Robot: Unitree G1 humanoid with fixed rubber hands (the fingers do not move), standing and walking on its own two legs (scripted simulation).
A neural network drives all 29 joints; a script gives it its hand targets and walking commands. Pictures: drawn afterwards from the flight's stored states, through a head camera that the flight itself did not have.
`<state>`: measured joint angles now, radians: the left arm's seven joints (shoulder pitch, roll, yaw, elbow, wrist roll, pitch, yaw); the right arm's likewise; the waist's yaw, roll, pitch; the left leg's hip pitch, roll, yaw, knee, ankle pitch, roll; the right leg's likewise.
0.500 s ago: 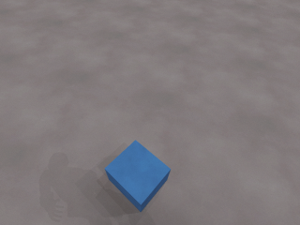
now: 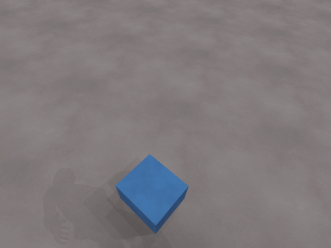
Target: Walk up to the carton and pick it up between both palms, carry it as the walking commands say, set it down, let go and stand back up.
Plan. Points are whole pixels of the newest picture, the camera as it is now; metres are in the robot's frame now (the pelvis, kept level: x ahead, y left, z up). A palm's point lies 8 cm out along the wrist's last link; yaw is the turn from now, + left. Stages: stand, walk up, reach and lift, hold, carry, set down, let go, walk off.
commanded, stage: walk up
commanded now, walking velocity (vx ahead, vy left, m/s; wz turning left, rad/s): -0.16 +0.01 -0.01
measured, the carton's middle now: (152, 192) +0.49 +0.06 -0.67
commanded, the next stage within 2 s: none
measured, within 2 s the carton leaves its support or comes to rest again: neither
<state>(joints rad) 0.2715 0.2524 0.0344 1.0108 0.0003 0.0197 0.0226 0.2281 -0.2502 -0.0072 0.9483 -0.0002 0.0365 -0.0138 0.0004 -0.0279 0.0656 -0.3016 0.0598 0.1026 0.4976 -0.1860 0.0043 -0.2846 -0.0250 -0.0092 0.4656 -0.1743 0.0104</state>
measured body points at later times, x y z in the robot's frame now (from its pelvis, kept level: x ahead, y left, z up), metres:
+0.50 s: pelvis +0.00 +0.01 +0.00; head +0.03 +0.02 +0.45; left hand +0.02 +0.27 -0.16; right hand +0.05 -0.26 -0.13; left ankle +0.05 +0.12 -0.74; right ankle +0.05 -0.14 -0.74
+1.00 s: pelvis +0.00 +0.01 +0.00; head +0.03 +0.02 +0.45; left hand -0.01 +0.27 -0.15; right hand +0.10 -0.24 -0.13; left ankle -0.01 +0.12 -0.70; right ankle -0.05 -0.12 -0.74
